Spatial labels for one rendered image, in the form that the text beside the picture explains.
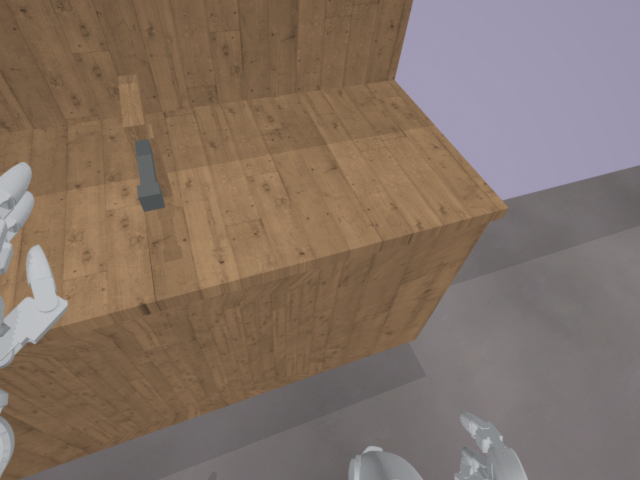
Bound tap lever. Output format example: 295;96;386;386
135;139;165;212

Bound counter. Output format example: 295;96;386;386
0;0;509;480

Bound robot right hand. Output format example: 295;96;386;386
454;411;528;480

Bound right robot thigh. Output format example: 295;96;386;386
348;451;423;480

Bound right robot shin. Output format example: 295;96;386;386
361;446;383;455

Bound robot left hand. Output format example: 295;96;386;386
0;162;68;369

